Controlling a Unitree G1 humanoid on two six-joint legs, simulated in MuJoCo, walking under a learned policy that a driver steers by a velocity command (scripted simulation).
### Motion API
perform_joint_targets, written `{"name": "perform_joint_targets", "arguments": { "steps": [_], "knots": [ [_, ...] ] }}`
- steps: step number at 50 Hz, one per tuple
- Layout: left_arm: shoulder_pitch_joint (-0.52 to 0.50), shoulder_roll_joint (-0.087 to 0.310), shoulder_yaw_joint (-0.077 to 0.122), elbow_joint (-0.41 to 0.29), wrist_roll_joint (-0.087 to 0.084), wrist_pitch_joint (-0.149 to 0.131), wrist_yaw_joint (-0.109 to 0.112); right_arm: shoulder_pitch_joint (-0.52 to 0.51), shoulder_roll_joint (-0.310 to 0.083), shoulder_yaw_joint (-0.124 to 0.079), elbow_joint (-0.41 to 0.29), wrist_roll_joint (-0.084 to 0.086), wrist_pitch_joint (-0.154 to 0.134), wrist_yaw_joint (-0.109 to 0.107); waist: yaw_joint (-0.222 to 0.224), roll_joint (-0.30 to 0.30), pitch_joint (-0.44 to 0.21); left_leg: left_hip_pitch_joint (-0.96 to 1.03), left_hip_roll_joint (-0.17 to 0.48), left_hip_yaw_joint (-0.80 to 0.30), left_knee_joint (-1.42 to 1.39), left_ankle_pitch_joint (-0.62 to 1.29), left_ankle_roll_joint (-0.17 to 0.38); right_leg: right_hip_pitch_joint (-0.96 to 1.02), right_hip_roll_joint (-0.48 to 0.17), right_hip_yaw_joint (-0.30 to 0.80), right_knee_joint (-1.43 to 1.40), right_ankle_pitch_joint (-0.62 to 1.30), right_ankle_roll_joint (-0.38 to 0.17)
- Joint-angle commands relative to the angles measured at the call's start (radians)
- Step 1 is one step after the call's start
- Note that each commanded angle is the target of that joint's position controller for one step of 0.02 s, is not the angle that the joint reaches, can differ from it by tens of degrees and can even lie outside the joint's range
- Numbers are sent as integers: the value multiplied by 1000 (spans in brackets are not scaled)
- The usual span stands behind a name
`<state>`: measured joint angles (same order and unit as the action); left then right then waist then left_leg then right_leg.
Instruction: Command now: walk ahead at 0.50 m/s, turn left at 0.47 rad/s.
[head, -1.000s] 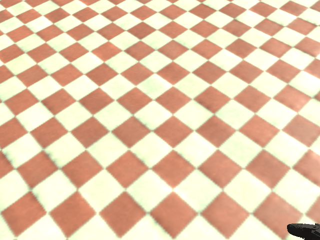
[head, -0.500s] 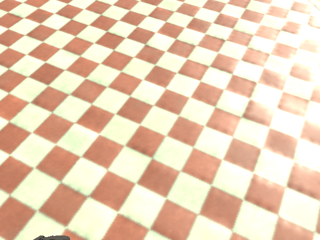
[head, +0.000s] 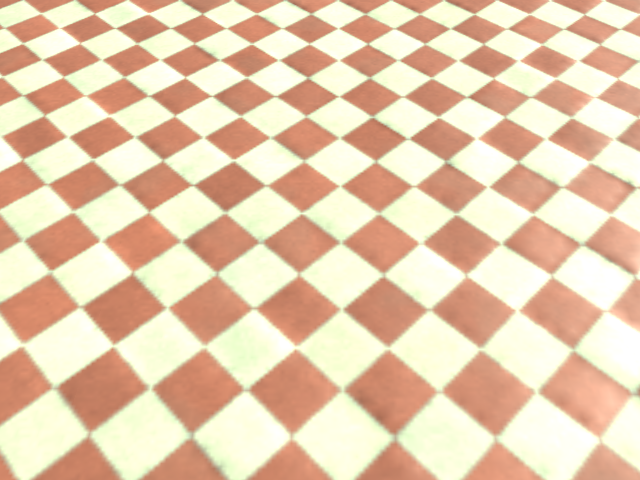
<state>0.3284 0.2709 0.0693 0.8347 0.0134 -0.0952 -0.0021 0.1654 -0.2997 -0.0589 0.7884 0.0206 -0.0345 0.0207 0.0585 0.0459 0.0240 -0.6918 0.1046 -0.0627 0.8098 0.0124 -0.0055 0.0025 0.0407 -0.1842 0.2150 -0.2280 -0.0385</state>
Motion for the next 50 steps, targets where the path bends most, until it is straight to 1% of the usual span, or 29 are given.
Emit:
{"name": "perform_joint_targets", "arguments": {
  "steps": [1, 4, 6, 7, 8, 9, 10, 11, 12, 13, 14, 15, 16, 19, 24, 28, 31, 32, 33, 34, 35, 36, 37, 38, 39, 40, 43, 46, 50],
  "knots": [
    [-45, 162, 37, -54, -11, -8, 12, -99, -16, 7, -94, -2, -11, 20, 3, -68, 69, 19, 5, 38, -113, 66, 18, -46, -297, 55, -104, 312, -128],
    [-7, 180, 46, -27, -27, 17, 14, -162, -26, 6, -141, -1, -9, 37, 14, -74, 80, -15, -11, 74, -173, -26, 51, 76, -328, 26, -42, 403, -110],
    [-17, 203, 52, -26, -32, 33, 19, -149, -48, -5, -161, 0, -6, 45, -14, -103, 44, 58, -59, 129, -186, -126, 85, 121, -333, -3, 60, 679, -88],
    [-24, 219, 56, -29, -34, 42, 24, -106, -69, -17, -160, 0, -2, 45, -45, -125, 3, 135, -98, 161, -179, -181, 106, 130, -329, -16, 150, 854, -76],
    [-35, 227, 57, -32, -35, 52, 28, -3, -103, -38, -140, 3, 1, 43, -107, -130, -59, 274, -141, 183, -191, -206, 132, 107, -313, -33, 304, 960, -59],
    [-45, 218, 50, -39, -37, 55, 33, 161, -160, -72, -99, 5, 4, 29, -195, -106, -143, 527, -174, 165, -258, -151, 173, -8, -273, -55, 527, 894, -23],
    [-8, 148, 24, -62, -2, 43, 32, 279, -258, -101, -75, 9, 17, 4, -208, 74, -235, 830, 12, -129, -264, -99, 243, -293, -207, -54, 855, 364, 25],
    [41, 50, -10, -115, 1, 8, 15, 217, -310, -100, -111, 10, 5, 7, -108, 237, -362, 1096, 227, -723, -437, -318, 456, -682, 17, 123, 1174, -362, 78],
    [-79, 152, 10, -125, -36, -29, -1, 232, -217, -74, -120, 3, -6, 14, -186, 78, -360, 1086, 226, -717, -522, -367, 409, -788, -38, 289, 1205, -330, 51],
    [-149, 163, 11, -153, -62, -46, -7, 203, -176, -63, -116, -3, -18, 13, -177, 44, -225, 972, 191, -567, -525, -313, 367, -827, -77, 276, 1155, -247, 27],
    [-151, 145, 8, -146, -46, -52, 0, 141, -153, -55, -121, -2, -25, 13, -122, -50, -133, 813, 144, -452, -526, -200, 331, -781, -123, 273, 1054, -173, 25],
    [-146, 156, 16, -135, -18, -46, 7, 84, -116, -45, -133, -5, -28, 8, -88, -45, -96, 700, 108, -368, -537, -96, 311, -713, -151, 272, 967, -131, 34],
    [-126, 156, 20, -131, -9, -34, 6, 55, -106, -39, -151, -17, -28, 3, -59, -19, -77, 619, 85, -331, -558, -29, 308, -651, -163, 275, 936, -101, 43],
    [-125, 121, 14, -140, 3, -6, 7, 61, -131, -46, -152, -13, -32, -12, -40, -17, -56, 501, 53, -251, -592, 100, 316, -607, -151, 245, 811, -37, 92],
    [-313, 72, -9, -191, -4, -8, -1, 126, -158, -56, -129, -1, -20, -35, -110, 23, -17, 421, -28, -171, -576, -24, 239, -529, -80, 226, 430, 278, 120],
    [-357, 99, -7, -199, -20, -24, -25, 192, -135, -48, -91, 1, -17, -37, -139, 48, -22, 522, 32, -221, -525, -109, 219, -502, -76, 243, 314, 344, 90],
    [-335, 126, 2, -199, -20, -30, -34, 201, -144, -50, -72, -9, -14, -35, -122, 78, -3, 632, 96, -252, -470, -8, 200, -510, -79, 226, 293, 215, 28],
    [-292, 138, 8, -189, -19, -31, -32, 189, -144, -50, -71, -10, -12, -34, -94, 83, -13, 652, 89, -235, -420, 113, 186, -458, -62, 200, 269, 178, 1],
    [-196, 165, 24, -158, -14, -33, -28, 185, -128, -43, -72, -13, -9, -34, -48, 62, -73, 663, 41, -187, -293, 277, 164, -330, -41, 180, 247, 183, -34],
    [-51, 206, 35, -134, -6, -35, -28, 193, -100, -27, -87, -25, -8, -37, 9, -7, -212, 572, -12, -126, -52, 216, 132, -90, -144, 311, 279, 236, -98],
    [53, 302, 62, -111, -2, -26, -32, 320, -48, -10, -98, -13, -21, -35, -18, -271, -344, 223, -161, -23, 314, -147, 38, 260, -341, 735, 217, 76, -273],
    [76, 236, 46, -94, -35, -21, -46, 294, -78, -8, -103, -15, -34, -33, 0, -321, -323, 18, -180, -63, 427, -555, 25, 316, -385, 1002, 60, -192, -301],
    [18, 174, 27, -108, -43, -17, -44, 174, -142, -24, -123, 0, -44, -27, 15, -206, -166, -72, -119, -86, 472, -493, 37, 206, -366, 916, 44, -287, -251],
    [-31, 159, 20, -125, -27, -8, -41, 90, -135, -20, -141, -3, -54, -26, 11, -113, -90, -62, -87, -62, 441, -423, 43, 86, -322, 805, 35, -223, -223],
    [-58, 146, 14, -129, -21, -1, -38, 48, -123, -20, -155, -19, -63, -24, -6, -76, -23, -57, -62, -47, 370, -377, 39, -15, -286, 724, 19, -118, -220],
    [-70, 130, 7, -133, -14, -1, -33, 51, -115, -23, -156, -32, -67, -24, -31, -89, -21, -6, -35, -50, 296, -333, 35, -66, -249, 666, 7, -24, -207],
    [-60, 134, 8, -132, -22, 3, -19, 64, -78, -18, -158, -40, -65, -25, -54, -140, -43, 61, -39, -16, 157, -296, -6, -122, -200, 574, -13, 159, -217],
    [-26, 172, 23, -116, -32, 10, 1, -34, -48, -5, -181, -37, -63, -28, -30, -123, -24, 85, -59, -3, -39, -159, -43, -175, -173, 509, -19, 230, -208],
    [42, 178, 28, -92, -41, 31, 17, -162, -35, 2, -204, -23, -74, -16, 16, -130, -14, 184, -107, -4, -236, 30, -60, -217, -145, 495, 9, 198, -172]
  ]
}}
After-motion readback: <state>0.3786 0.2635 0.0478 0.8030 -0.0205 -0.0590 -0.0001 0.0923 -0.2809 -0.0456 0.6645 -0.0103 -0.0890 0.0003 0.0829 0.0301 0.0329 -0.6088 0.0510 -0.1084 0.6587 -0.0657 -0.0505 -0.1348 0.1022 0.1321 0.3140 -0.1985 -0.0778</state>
